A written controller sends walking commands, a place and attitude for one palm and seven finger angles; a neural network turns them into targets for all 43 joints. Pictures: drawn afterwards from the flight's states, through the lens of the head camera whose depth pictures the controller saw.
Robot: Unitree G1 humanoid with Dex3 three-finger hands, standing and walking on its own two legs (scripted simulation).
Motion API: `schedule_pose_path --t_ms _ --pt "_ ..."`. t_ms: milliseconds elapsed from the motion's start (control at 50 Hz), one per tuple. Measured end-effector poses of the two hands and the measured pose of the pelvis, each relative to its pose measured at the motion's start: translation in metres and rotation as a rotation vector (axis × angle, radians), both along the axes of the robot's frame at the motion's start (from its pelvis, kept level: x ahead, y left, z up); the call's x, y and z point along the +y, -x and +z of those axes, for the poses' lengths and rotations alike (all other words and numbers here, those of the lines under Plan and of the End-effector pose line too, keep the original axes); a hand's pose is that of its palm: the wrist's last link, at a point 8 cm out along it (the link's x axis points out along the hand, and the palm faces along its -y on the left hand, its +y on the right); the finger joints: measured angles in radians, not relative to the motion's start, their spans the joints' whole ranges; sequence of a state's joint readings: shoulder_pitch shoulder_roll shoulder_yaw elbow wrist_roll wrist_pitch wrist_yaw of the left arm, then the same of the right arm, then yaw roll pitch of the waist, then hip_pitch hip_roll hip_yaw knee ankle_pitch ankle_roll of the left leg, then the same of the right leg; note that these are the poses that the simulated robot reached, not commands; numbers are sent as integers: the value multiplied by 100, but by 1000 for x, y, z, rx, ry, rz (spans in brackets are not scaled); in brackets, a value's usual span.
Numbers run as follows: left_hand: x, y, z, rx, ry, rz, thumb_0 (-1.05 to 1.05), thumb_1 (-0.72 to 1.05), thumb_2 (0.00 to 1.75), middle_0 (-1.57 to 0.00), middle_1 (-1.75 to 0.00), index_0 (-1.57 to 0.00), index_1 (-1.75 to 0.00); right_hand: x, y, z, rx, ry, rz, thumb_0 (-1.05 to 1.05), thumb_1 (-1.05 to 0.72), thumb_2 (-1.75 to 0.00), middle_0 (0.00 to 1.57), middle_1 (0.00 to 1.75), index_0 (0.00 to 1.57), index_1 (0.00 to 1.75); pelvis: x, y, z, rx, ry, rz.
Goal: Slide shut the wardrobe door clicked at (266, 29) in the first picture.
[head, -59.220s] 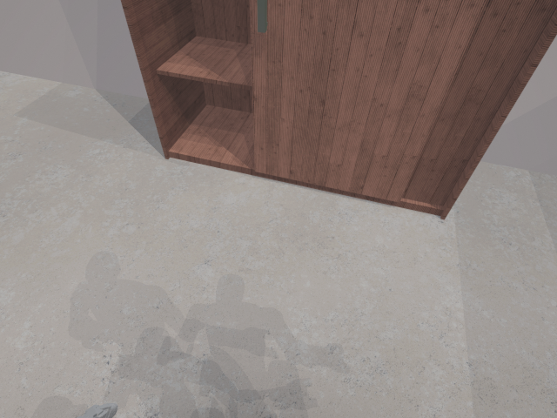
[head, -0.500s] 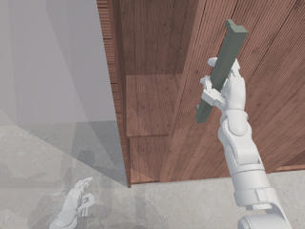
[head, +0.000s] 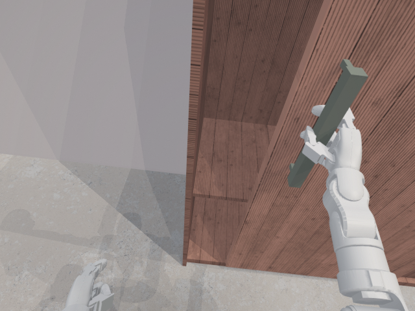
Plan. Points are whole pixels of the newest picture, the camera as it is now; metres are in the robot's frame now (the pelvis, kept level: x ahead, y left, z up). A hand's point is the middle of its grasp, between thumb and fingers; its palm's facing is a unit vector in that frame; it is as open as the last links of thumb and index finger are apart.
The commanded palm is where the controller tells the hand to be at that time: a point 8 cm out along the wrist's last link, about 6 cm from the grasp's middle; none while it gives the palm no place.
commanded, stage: stop walking and hold the door there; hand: right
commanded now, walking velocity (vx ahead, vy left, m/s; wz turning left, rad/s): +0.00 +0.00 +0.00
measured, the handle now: (316, 132) +0.44 -0.17 +0.16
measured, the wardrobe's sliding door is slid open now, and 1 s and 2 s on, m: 0.18 0.18 0.18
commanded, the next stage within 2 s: loosen the grip on the handle in 0.74 s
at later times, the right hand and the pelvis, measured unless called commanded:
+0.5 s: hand (314, 145) +0.39 -0.15 +0.17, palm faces +0.02 +1.00 -0.09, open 6.5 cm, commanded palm +0.37 -0.19 +0.16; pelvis +0.00 -0.06 +0.00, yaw +2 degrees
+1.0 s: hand (323, 143) +0.40 -0.16 +0.17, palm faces +0.00 +1.00 -0.02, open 7.8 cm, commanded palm +0.36 -0.20 +0.16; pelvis -0.01 -0.04 +0.00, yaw -4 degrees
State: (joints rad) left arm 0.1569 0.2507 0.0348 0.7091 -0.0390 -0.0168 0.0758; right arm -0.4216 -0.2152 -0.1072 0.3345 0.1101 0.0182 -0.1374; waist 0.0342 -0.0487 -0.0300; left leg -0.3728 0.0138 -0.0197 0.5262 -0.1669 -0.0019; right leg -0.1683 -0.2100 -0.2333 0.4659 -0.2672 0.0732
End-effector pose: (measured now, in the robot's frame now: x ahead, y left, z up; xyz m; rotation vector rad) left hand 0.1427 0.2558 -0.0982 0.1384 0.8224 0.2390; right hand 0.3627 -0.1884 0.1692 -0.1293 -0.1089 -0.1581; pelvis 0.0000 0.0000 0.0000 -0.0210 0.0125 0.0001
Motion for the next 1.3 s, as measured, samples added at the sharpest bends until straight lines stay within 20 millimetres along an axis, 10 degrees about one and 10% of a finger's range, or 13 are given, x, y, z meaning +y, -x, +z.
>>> schedule_pose_path --t_ms 280,840,1300 --pt "-41 33 -4 35 8 40 2 90 90 -20 -30 -20 -30 -7 -2 0 -2 -26 85 2 -69 -72 42 137 27 137 -35 4 3 0 3 28" --pt "-87 -5 -1 25 18 -8 1 90 90 -20 -30 -20 -30 -12 -6 -2 -33 -27 163 0 -66 -73 42 139 26 137 -64 -9 2 9 2 26" --pt "-28 57 0 12 2 -164 2 90 90 -20 -30 -20 -30 -15 -12 3 -53 -17 158 0 42 -26 43 132 33 129 -14 24 1 2 10 -71"
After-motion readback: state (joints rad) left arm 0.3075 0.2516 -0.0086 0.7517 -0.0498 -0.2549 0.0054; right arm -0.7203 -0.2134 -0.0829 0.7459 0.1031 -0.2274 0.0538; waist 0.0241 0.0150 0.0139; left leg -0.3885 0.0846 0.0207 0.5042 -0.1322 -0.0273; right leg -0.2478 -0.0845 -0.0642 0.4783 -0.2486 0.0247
